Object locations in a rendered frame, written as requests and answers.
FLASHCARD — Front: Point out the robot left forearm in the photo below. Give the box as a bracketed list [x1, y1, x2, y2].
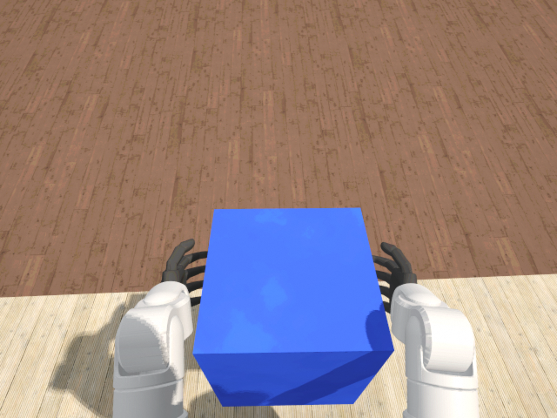
[112, 281, 193, 418]

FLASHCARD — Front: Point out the right robot hand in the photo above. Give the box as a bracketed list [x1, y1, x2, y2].
[372, 242, 418, 314]

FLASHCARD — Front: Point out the left robot hand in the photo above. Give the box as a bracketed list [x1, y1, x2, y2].
[161, 239, 208, 307]

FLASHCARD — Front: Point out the carton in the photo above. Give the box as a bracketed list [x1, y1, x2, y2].
[192, 208, 394, 407]

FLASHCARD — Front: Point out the robot right forearm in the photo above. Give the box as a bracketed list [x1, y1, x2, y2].
[391, 283, 480, 418]

